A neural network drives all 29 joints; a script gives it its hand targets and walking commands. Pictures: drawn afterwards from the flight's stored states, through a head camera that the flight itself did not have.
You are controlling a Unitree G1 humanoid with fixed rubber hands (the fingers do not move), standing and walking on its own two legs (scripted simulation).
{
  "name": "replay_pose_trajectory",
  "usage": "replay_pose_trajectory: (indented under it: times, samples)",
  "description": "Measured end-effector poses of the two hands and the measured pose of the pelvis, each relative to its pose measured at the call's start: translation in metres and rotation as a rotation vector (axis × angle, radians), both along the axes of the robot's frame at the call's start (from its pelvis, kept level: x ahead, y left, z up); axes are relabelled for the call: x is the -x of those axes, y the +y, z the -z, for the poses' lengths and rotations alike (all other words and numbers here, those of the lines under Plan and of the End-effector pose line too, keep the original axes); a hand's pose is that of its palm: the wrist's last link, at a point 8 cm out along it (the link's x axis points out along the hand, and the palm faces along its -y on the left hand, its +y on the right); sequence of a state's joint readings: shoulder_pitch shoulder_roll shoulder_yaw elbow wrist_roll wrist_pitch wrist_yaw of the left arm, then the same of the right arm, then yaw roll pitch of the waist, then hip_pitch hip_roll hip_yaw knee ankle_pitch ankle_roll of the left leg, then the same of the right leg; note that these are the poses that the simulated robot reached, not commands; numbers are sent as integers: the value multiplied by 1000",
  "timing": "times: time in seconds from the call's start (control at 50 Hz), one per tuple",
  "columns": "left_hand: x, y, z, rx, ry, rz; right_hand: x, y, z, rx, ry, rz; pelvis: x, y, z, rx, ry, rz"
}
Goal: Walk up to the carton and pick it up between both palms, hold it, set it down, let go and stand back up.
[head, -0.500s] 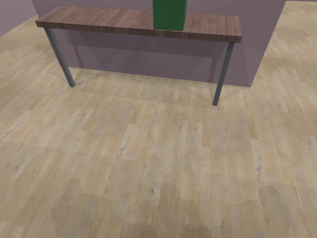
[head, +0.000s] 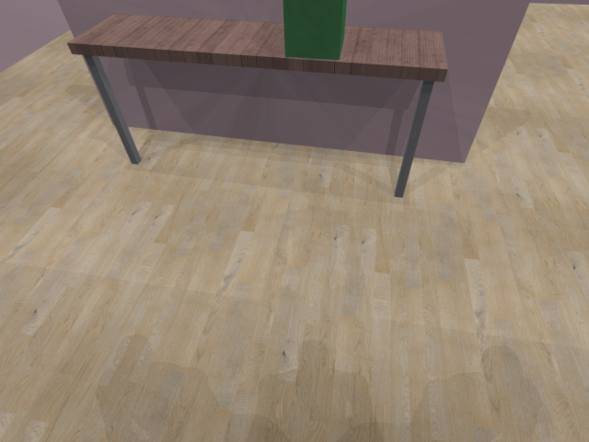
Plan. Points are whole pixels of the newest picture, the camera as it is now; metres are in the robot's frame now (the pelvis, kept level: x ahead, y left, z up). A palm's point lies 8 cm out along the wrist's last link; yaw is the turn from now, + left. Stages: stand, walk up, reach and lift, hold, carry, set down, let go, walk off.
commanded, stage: stand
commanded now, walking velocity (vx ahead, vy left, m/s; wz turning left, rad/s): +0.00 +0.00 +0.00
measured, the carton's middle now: (316, 13) +1.56 -0.07 +0.02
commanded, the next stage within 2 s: walk up in 0.60 s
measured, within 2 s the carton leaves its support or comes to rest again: neither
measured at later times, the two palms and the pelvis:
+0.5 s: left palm out of the picture -0.04 +0.19 -0.15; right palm out of the picture -0.04 -0.20 -0.15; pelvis -0.01 +0.00 +0.00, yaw +0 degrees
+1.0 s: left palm out of the picture -0.06 +0.24 -0.14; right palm out of the picture +0.01 -0.21 -0.14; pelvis +0.01 +0.02 +0.00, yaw +2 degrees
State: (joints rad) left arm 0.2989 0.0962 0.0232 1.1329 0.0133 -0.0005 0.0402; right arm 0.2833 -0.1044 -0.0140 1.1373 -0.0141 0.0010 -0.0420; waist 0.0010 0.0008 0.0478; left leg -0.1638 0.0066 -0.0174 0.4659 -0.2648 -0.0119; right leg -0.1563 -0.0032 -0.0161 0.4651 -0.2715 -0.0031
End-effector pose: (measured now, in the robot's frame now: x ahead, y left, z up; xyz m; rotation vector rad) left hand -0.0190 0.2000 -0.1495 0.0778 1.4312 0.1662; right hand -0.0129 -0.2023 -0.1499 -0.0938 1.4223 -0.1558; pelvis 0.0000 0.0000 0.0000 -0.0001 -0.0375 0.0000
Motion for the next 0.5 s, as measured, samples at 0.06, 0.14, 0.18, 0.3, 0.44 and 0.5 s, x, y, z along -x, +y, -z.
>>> replay_pose_trajectory:
  times: [0.06, 0.14, 0.18, 0.3, 0.44, 0.5]
  samples:
    - [4, -2, 0, 5, 8, -1, 3, 1, 0, -3, 8, 1, 1, 0, 0, 0, -1, 0]
    - [9, -4, 1, 9, 18, -1, 8, 3, 0, -5, 19, 3, 3, 0, -1, 0, -2, 1]
    - [11, -5, 1, 10, 22, -1, 10, 3, 0, -6, 24, 4, 4, 0, -1, 0, -3, 1]
    - [17, -6, 0, 12, 33, -1, 17, 5, 1, -10, 38, 6, 6, 0, -1, 0, -2, 1]
    - [21, -7, 0, 13, 41, -1, 23, 6, 1, -14, 49, 8, 8, 0, -1, 0, -1, 2]
    - [23, -7, 0, 14, 42, 0, 25, 7, 1, -15, 51, 8, 9, 0, -1, 0, 0, 2]
